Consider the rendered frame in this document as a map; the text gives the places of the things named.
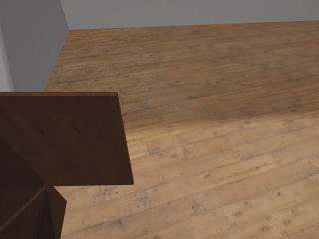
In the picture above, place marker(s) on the cupboard door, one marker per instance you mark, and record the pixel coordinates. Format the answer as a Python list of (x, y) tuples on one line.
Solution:
[(68, 138)]

